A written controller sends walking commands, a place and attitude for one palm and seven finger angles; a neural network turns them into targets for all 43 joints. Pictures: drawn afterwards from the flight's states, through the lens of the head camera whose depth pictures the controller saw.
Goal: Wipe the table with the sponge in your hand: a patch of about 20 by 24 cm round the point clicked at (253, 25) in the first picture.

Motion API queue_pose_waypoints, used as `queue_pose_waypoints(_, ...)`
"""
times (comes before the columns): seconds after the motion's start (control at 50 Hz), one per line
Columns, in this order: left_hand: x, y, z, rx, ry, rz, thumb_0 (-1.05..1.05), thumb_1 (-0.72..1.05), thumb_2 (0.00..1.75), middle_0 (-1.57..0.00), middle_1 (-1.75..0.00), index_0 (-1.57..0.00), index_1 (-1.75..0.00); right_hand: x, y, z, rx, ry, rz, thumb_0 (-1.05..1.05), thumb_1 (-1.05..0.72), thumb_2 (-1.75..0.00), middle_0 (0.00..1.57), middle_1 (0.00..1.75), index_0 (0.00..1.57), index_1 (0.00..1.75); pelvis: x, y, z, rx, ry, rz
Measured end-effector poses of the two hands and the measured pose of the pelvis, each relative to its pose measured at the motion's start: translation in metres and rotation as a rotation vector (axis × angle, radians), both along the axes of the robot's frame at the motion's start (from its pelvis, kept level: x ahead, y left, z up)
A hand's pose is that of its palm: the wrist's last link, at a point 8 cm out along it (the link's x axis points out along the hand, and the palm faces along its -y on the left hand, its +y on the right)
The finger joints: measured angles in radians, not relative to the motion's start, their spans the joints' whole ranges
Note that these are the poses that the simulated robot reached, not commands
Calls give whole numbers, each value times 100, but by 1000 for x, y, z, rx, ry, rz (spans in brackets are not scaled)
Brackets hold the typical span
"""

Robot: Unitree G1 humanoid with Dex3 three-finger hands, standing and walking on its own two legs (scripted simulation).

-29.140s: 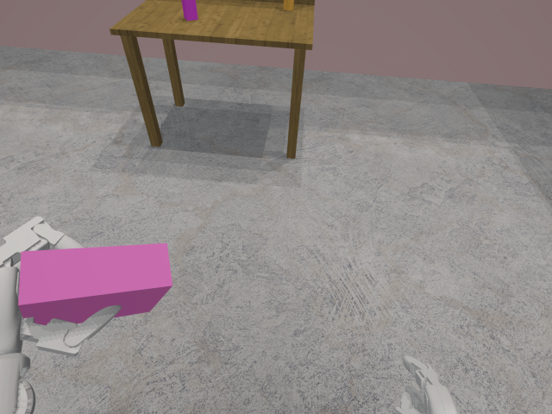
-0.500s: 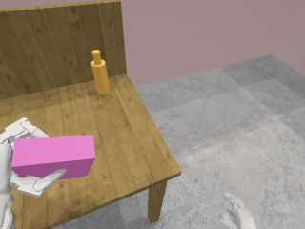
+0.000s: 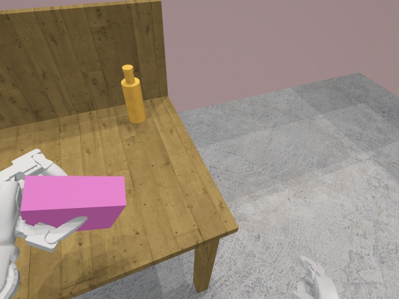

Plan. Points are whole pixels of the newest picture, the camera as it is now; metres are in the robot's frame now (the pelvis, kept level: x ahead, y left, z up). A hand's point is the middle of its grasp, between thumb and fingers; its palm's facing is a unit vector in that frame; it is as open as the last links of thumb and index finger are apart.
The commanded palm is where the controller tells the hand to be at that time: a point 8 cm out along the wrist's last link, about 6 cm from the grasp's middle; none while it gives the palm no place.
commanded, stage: come to a stop and stand still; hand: left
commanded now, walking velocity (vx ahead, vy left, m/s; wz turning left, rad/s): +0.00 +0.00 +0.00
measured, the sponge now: (90, 205) +0.24 +0.20 +0.12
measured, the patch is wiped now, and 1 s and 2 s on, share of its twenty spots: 0.00 0.00 0.00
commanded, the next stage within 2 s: look again from close up in 0.90 s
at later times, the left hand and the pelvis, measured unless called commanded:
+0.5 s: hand out of the picture +0.23 +0.32 +0.17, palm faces +0.43 -0.84 -0.34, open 9.1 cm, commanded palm +0.16 +0.34 +0.18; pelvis +0.00 +0.06 +0.00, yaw +0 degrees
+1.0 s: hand out of the picture +0.20 +0.33 +0.16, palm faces +0.38 -0.85 -0.37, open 9.1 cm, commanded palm +0.14 +0.36 +0.18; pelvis -0.02 +0.08 +0.00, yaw +0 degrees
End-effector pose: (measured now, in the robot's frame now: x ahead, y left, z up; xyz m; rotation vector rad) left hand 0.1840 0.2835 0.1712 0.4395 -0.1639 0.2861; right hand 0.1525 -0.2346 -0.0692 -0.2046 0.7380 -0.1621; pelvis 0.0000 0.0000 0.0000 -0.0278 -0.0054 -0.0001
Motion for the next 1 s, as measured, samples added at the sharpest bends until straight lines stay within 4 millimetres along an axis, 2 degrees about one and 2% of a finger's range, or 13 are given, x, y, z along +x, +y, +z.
queue_pose_waypoints(0.06, 14, 33, 22, 110, -109, 47, 0, -42, 107, -83, -141, -83, -140, -2, 2, 0, -23, 18, 44, 1, -90, -90, 20, 30, 20, 30, -6, -1, 0, 8, 8, -4)
queue_pose_waypoints(0.1, 17, 47, 24, 103, -136, 94, 0, -42, 107, -83, -141, -82, -141, -3, 2, 1, -17, 6, 44, 1, -90, -90, 20, 30, 20, 30, -9, 3, 0, 14, 10, -17)
queue_pose_waypoints(0.14, 16, 44, 20, 83, -129, 89, 0, -42, 107, -83, -141, -82, -141, -5, 3, 1, -8, -12, 36, 1, -90, -90, 20, 30, 20, 30, -9, 11, -1, 18, 12, -25)
queue_pose_waypoints(0.22, 5, 17, 1, 23, -58, -32, 0, -42, 107, -83, -142, -82, -141, -9, 12, -2, 0, -21, 12, 1, -90, -90, 20, 30, 20, 30, -5, 28, 0, 20, 12, -29)
queue_pose_waypoints(0.26, 0, 12, -6, 6, -29, -78, 0, -42, 107, -83, -141, -82, -141, -10, 20, -3, -5, -12, 5, 1, -90, -90, 20, 30, 20, 30, -2, 33, 0, 20, 12, -23)
queue_pose_waypoints(0.34, -3, 36, -8, 32, -31, -51, 0, -42, 107, -83, -141, -82, -141, -8, 40, 0, -18, 9, 13, 1, -90, -90, 20, 30, 20, 30, 2, 40, 1, 20, 10, -8)
queue_pose_waypoints(0.4, -1, 62, 0, 50, -84, 22, 0, -43, 107, -83, -141, -83, -140, 0, 55, 3, -20, 2, 42, 1, -90, -90, 20, 30, 20, 30, 4, 46, 2, 17, 6, 0)
queue_pose_waypoints(0.46, 0, 76, 9, 36, -152, 66, 0, -42, 107, -83, -141, -82, -141, 10, 70, 8, -17, -27, 77, 1, -90, -90, 20, 30, 20, 30, 4, 53, 2, 14, 2, 4)
queue_pose_waypoints(0.54, 1, 74, 9, -11, -188, 43, 0, -42, 107, -83, -141, -82, -141, 24, 86, 16, -10, -80, 108, 1, -90, -90, 20, 30, 20, 30, 4, 64, 3, 9, 0, 1)
queue_pose_waypoints(0.66, -2, 76, -6, -29, -119, -3, 0, -42, 107, -83, -141, -82, -141, 30, 101, 25, -11, -117, 114, 1, -90, -90, 20, 30, 20, 30, 0, 75, 3, 4, -1, 2)
queue_pose_waypoints(0.8, -15, 95, -1, 10, -126, 35, 0, -42, 107, -83, -141, -82, -141, 17, 106, 21, -28, -78, 124, 1, -90, -90, 20, 30, 20, 30, -7, 81, 3, 0, -5, 11)
queue_pose_waypoints(0.9, -22, 93, 7, 17, -161, 31, 0, -42, 107, -83, -141, -82, -141, 3, 106, 14, -21, -45, 120, 1, -90, -90, 20, 30, 20, 30, -12, 84, 3, 0, -9, 11)
queue_pose_waypoints(1.0, -24, 89, 3, 16, -128, 25, 0, -42, 107, -83, -141, -82, -141, -9, 103, 9, -4, -32, 94, 1, -90, -90, 20, 30, 20, 30, -15, 83, 4, 1, -13, 9)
